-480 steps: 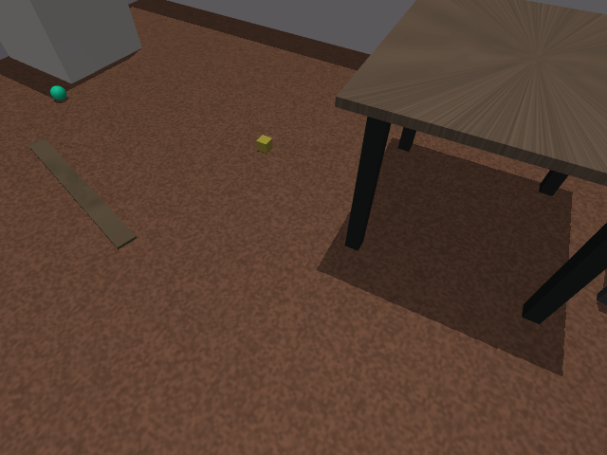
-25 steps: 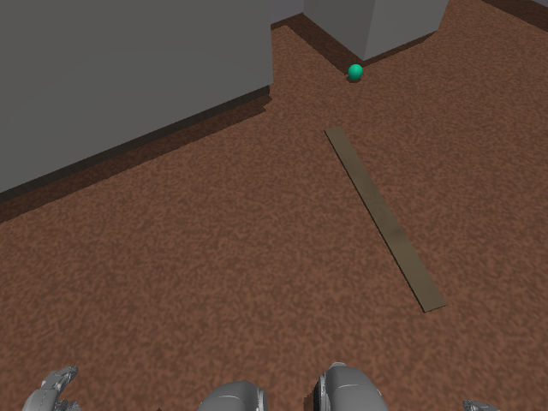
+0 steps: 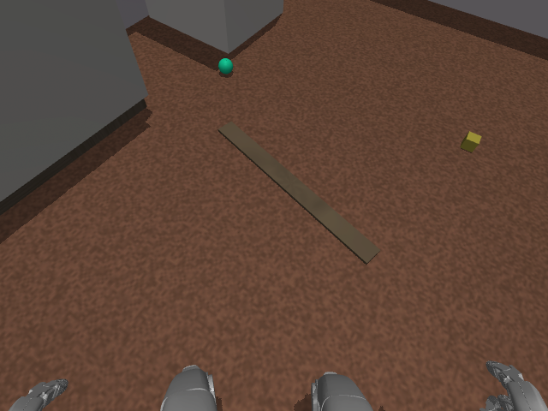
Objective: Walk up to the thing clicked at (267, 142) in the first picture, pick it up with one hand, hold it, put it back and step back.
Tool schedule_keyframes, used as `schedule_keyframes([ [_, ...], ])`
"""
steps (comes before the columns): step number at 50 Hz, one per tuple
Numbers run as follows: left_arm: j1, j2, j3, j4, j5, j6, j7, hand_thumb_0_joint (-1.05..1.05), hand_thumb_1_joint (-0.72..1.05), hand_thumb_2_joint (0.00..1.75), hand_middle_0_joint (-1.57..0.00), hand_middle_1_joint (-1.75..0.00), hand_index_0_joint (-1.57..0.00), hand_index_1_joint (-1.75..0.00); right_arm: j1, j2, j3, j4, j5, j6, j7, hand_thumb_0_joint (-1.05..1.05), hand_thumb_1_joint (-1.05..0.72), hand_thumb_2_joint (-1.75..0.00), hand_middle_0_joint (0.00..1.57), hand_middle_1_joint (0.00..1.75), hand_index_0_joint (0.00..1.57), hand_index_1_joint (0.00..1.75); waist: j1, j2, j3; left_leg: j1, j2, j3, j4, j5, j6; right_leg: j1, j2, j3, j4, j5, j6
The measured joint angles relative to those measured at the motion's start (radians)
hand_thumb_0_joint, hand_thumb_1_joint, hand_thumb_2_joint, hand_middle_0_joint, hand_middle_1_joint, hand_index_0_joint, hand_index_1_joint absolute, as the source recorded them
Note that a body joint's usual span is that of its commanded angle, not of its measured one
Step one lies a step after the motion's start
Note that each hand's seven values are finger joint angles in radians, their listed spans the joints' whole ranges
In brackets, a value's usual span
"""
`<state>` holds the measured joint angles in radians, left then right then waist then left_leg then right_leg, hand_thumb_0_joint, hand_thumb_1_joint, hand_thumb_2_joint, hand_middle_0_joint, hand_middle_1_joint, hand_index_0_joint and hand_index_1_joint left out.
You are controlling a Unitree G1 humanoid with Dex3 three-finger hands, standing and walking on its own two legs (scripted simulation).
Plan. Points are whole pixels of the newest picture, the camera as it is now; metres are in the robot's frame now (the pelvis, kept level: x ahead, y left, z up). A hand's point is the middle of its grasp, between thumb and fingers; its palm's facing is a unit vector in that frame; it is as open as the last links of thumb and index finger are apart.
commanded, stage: walk up
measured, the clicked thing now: (470, 141) +1.29 -0.94 -0.71
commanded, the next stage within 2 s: none
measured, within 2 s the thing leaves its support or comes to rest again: neither
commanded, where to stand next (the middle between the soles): +0.10 -0.08 m, yaw -44 degrees
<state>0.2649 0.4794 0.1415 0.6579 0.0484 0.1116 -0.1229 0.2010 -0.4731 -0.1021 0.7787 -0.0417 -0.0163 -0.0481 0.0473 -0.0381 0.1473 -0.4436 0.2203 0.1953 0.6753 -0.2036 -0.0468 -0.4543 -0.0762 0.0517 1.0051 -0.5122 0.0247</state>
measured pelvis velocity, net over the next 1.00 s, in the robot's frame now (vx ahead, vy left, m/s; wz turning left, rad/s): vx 0.02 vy -0.10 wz -0.62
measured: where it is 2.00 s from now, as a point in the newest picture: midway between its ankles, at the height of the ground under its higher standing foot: outside the picture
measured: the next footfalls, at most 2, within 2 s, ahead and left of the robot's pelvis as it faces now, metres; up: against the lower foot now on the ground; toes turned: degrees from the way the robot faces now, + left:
right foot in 0.06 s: +0.00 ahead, -0.18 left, +0.00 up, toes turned -5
left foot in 0.32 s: +0.14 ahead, +0.04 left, +0.00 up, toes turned -11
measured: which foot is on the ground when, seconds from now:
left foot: down 0.00-0.10, up 0.12-0.30, down 0.32-0.74, up 0.76-1.00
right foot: up 0.00-0.04, down 0.06-0.34, up 0.36-0.70, down 0.72-1.00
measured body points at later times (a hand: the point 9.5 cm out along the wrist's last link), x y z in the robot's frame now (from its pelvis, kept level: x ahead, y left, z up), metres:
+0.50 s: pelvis +0.03 -0.03 +0.02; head +0.06 -0.01 +0.47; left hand +0.23 +0.23 -0.11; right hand -0.06 -0.34 -0.07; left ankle +0.10 +0.05 -0.71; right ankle -0.01 -0.18 -0.65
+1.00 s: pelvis +0.02 -0.10 +0.01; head +0.04 -0.17 +0.45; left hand +0.28 +0.12 -0.07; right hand -0.06 -0.40 -0.14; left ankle +0.13 +0.03 -0.66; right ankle +0.01 -0.20 -0.71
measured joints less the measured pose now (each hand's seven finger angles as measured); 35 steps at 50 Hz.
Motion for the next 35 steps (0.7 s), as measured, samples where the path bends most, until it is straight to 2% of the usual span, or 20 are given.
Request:
schedule_keyframes([
  [2, 0.021, -0.006, -0.006, 0.012, 0.003, -0.004, -0.005, 0.00, 0.91, 0.90, -0.20, -0.30, -0.20, -0.30, 0.007, -0.037, -0.013, 0.005, 0.000, -0.006, 0.001, 0.00, -0.90, -0.90, 0.21, 0.30, 0.21, 0.30, 0.001, 0.024, -0.014, -0.010, 0.038, 0.034, 0.032, -0.018, -0.005, 0.057, -0.019, 0.000, -0.116, -0.035, -0.017],
  [3, 0.031, -0.008, -0.008, 0.022, 0.002, -0.012, -0.004, 0.00, 0.90, 0.90, -0.20, -0.30, -0.20, -0.30, 0.011, -0.053, -0.017, 0.006, 0.006, -0.006, 0.003, 0.00, -0.90, -0.90, 0.21, 0.30, 0.21, 0.30, 0.000, 0.039, -0.023, -0.022, 0.061, 0.043, 0.060, -0.033, 0.000, 0.085, -0.020, -0.004, -0.181, 0.003, -0.023],
  [4, 0.034, -0.018, -0.009, 0.038, 0.001, -0.023, 0.000, 0.00, 0.90, 0.90, -0.20, -0.30, -0.20, -0.30, 0.013, -0.072, -0.023, 0.009, 0.012, -0.003, 0.007, 0.00, -0.90, -0.90, 0.21, 0.30, 0.21, 0.30, -0.007, 0.073, -0.019, -0.035, 0.088, 0.026, 0.099, -0.064, 0.016, 0.095, 0.003, -0.012, -0.194, 0.038, -0.005],
  [5, 0.039, -0.028, -0.012, 0.048, 0.002, -0.032, 0.005, 0.00, 0.90, 0.90, -0.20, -0.30, -0.20, -0.30, 0.021, -0.083, -0.028, 0.016, 0.019, 0.002, 0.009, 0.00, -0.90, -0.90, 0.21, 0.30, 0.20, 0.30, -0.016, 0.102, -0.016, -0.049, 0.092, -0.016, 0.144, -0.136, 0.031, 0.104, 0.024, -0.018, -0.189, 0.042, 0.007],
  [7, 0.065, -0.042, -0.025, 0.053, 0.003, -0.041, 0.017, 0.00, 0.90, 0.90, -0.20, -0.30, -0.21, -0.30, 0.042, -0.078, -0.028, 0.042, 0.040, 0.019, 0.006, 0.00, -0.90, -0.90, 0.21, 0.30, 0.20, 0.30, -0.012, 0.100, -0.040, -0.077, 0.010, -0.093, 0.252, -0.289, 0.028, 0.101, 0.029, 0.010, -0.180, 0.036, 0.012],
  [9, 0.091, -0.056, -0.039, 0.056, -0.004, -0.038, 0.025, 0.01, 0.90, 0.90, -0.20, -0.30, -0.21, -0.30, 0.054, -0.065, -0.015, 0.067, 0.057, 0.023, 0.008, 0.01, -0.90, -0.90, 0.21, 0.30, 0.20, 0.30, 0.004, 0.091, -0.062, -0.082, -0.068, -0.114, 0.306, -0.318, 0.029, 0.114, 0.040, 0.053, -0.213, 0.052, 0.003],
  [11, 0.108, -0.061, -0.053, 0.057, -0.007, -0.037, 0.036, 0.01, 0.90, 0.90, -0.20, -0.30, -0.21, -0.30, 0.066, -0.046, 0.000, 0.078, 0.066, 0.010, 0.010, 0.01, -0.90, -0.90, 0.21, 0.30, 0.20, 0.30, 0.009, 0.086, -0.075, -0.079, -0.121, -0.109, 0.297, -0.290, 0.031, 0.129, 0.058, 0.083, -0.247, 0.072, -0.001],
  [14, 0.110, -0.050, -0.063, 0.058, -0.015, -0.044, 0.055, 0.01, 0.90, 0.90, -0.21, -0.30, -0.21, -0.30, 0.088, -0.004, 0.024, 0.076, 0.063, -0.013, 0.021, 0.01, -0.90, -0.90, 0.21, 0.30, 0.20, 0.30, 0.003, 0.060, -0.080, -0.042, -0.184, -0.086, 0.197, -0.246, 0.044, 0.141, 0.085, 0.114, -0.253, 0.074, -0.004],
  [15, 0.107, -0.044, -0.065, 0.058, -0.021, -0.046, 0.061, 0.01, 0.90, 0.90, -0.21, -0.30, -0.21, -0.30, 0.094, 0.009, 0.030, 0.071, 0.059, -0.020, 0.027, 0.01, -0.90, -0.90, 0.21, 0.30, 0.20, 0.30, -0.002, 0.052, -0.078, -0.014, -0.203, -0.084, 0.134, -0.211, 0.050, 0.140, 0.097, 0.123, -0.239, 0.065, -0.004],
  [16, 0.103, -0.036, -0.067, 0.060, -0.028, -0.048, 0.069, 0.01, 0.90, 0.90, -0.21, -0.30, -0.21, -0.30, 0.099, 0.023, 0.035, 0.063, 0.054, -0.028, 0.031, 0.01, -0.90, -0.90, 0.21, 0.30, 0.20, 0.30, -0.012, 0.038, -0.076, 0.012, -0.222, -0.087, 0.076, -0.129, 0.059, 0.135, 0.105, 0.132, -0.213, 0.050, -0.001],
  [17, 0.089, -0.026, -0.065, 0.070, -0.035, -0.049, 0.079, 0.01, 0.90, 0.90, -0.21, -0.30, -0.21, -0.30, 0.099, 0.044, 0.039, 0.057, 0.044, -0.036, 0.032, 0.01, -0.90, -0.90, 0.21, 0.30, 0.20, 0.30, -0.023, 0.008, -0.065, 0.023, -0.231, -0.074, 0.076, -0.101, 0.080, 0.122, 0.106, 0.149, -0.163, 0.041, -0.012],
  [19, 0.056, -0.027, -0.069, 0.099, -0.045, -0.044, 0.102, 0.01, 0.90, 0.90, -0.20, -0.30, -0.21, -0.30, 0.102, 0.074, 0.053, 0.047, 0.034, -0.045, 0.037, 0.01, -0.90, -0.90, 0.21, 0.30, 0.20, 0.30, -0.039, -0.024, -0.053, 0.043, -0.214, -0.044, 0.092, -0.124, 0.096, 0.071, 0.132, 0.159, -0.034, 0.040, -0.032],
  [21, 0.035, -0.033, -0.087, 0.119, -0.049, -0.047, 0.109, 0.01, 0.90, 0.90, -0.20, -0.30, -0.20, -0.30, 0.103, 0.090, 0.061, 0.054, 0.032, -0.042, 0.045, 0.00, -0.90, -0.90, 0.21, 0.30, 0.20, 0.30, -0.061, -0.026, -0.054, 0.079, -0.181, -0.032, 0.065, -0.127, 0.093, 0.023, 0.146, 0.116, 0.059, 0.065, -0.039],
  [23, 0.013, -0.037, -0.093, 0.129, -0.051, -0.057, 0.099, 0.01, 0.90, 0.90, -0.20, -0.30, -0.20, -0.30, 0.111, 0.101, 0.060, 0.059, 0.026, -0.038, 0.047, 0.00, -0.90, -0.90, 0.21, 0.30, 0.21, 0.30, -0.082, -0.028, -0.054, 0.122, -0.160, -0.025, -0.001, -0.101, 0.083, -0.011, 0.136, 0.083, 0.090, 0.115, -0.035],
  [26, -0.011, -0.043, -0.089, 0.126, -0.058, -0.074, 0.084, 0.01, 0.90, 0.90, -0.20, -0.30, -0.21, -0.30, 0.130, 0.098, 0.058, 0.062, 0.019, -0.042, 0.054, 0.00, -0.90, -0.90, 0.21, 0.30, 0.21, 0.30, -0.100, -0.025, -0.054, 0.171, -0.143, -0.013, -0.106, -0.051, 0.073, -0.040, 0.104, 0.062, 0.049, 0.197, -0.027],
  [29, -0.020, -0.048, -0.088, 0.122, -0.058, -0.085, 0.077, 0.00, 0.90, 0.90, -0.20, -0.30, -0.21, -0.30, 0.134, 0.078, 0.050, 0.057, 0.014, -0.038, 0.062, 0.00, -0.90, -0.90, 0.21, 0.30, 0.21, 0.30, -0.104, -0.010, -0.044, 0.199, -0.125, 0.012, -0.159, -0.031, 0.066, -0.037, 0.067, 0.038, -0.045, 0.224, -0.015],
  [32, -0.026, -0.050, -0.089, 0.133, -0.051, -0.089, 0.077, 0.00, 0.90, 0.90, -0.20, -0.30, -0.21, -0.30, 0.125, 0.054, 0.041, 0.040, 0.011, -0.026, 0.071, 0.01, -0.90, -0.90, 0.21, 0.30, 0.21, 0.30, -0.108, 0.008, -0.034, 0.201, -0.105, 0.040, -0.142, -0.048, 0.056, -0.005, 0.035, -0.005, -0.163, 0.208, -0.011],
  [35, -0.028, -0.049, -0.088, 0.146, -0.044, -0.101, 0.086, 0.00, 0.90, 0.90, -0.20, -0.30, -0.21, -0.30, 0.111, 0.034, 0.034, 0.021, 0.012, -0.004, 0.078, 0.00, -0.90, -0.90, 0.21, 0.30, 0.20, 0.30, -0.111, 0.030, -0.027, 0.174, -0.073, 0.059, -0.053, -0.102, 0.037, 0.062, 0.036, -0.050, -0.293, 0.217, -0.017],
])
